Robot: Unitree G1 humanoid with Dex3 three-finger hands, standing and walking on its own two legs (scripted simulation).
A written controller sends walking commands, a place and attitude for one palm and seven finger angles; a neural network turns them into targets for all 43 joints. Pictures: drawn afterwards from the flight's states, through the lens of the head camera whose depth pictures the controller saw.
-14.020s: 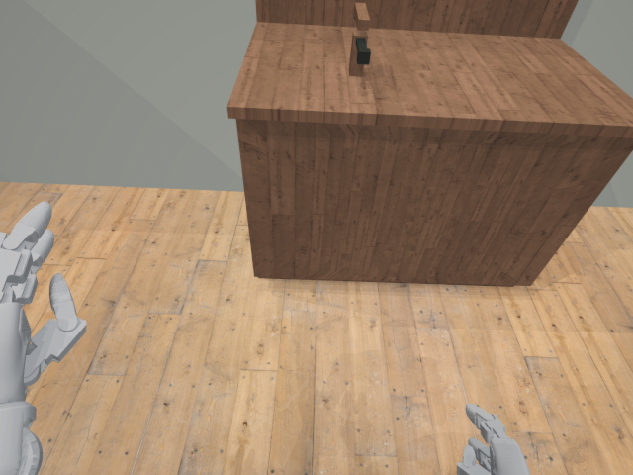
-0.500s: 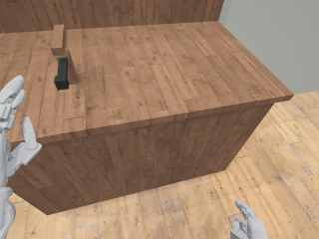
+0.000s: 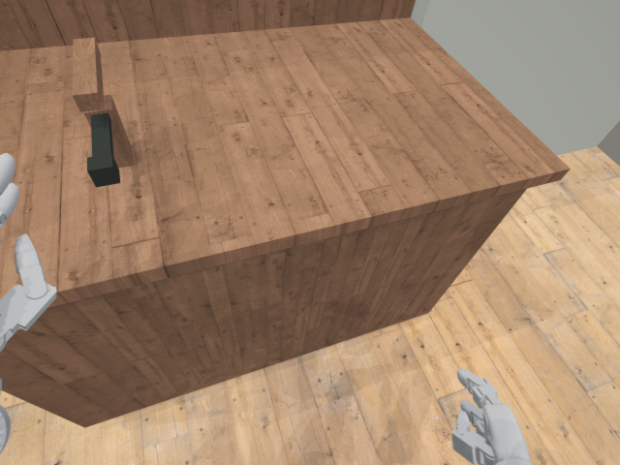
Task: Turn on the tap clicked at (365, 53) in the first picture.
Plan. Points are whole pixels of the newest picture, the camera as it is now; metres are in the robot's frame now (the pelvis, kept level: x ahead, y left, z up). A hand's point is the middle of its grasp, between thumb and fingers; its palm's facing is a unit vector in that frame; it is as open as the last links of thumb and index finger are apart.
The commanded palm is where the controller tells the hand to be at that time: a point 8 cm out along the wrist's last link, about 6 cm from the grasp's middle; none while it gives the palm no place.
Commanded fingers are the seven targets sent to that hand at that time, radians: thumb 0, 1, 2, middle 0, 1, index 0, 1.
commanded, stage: come to a stop and stand still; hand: left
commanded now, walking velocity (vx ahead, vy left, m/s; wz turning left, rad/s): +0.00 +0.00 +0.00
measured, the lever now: (103, 170) +0.41 +0.30 +0.12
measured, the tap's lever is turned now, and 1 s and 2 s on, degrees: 0 0 0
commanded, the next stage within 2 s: look again from close up in 0.54 s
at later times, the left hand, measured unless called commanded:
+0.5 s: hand (25, 330) +0.19 +0.25 +0.17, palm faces +0.45 -0.83 -0.33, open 7.4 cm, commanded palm +0.13 +0.28 +0.18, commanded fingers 0.00 0.90 0.90 -0.20 -0.30 -0.20 -0.30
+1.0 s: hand (44, 339) +0.19 +0.24 +0.16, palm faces +0.44 -0.83 -0.35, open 7.4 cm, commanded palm +0.13 +0.27 +0.18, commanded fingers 0.00 0.90 0.90 -0.20 -0.30 -0.20 -0.30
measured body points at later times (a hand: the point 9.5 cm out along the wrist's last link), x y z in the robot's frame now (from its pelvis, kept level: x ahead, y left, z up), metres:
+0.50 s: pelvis -0.03 +0.00 +0.00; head -0.02 +0.02 +0.45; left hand +0.16 +0.29 +0.19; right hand +0.16 -0.21 -0.07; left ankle +0.00 +0.08 -0.74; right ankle +0.01 -0.14 -0.74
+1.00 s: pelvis -0.02 -0.01 +0.01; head -0.02 -0.01 +0.46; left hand +0.16 +0.28 +0.18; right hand +0.16 -0.24 -0.07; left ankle +0.00 +0.08 -0.74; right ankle +0.01 -0.14 -0.74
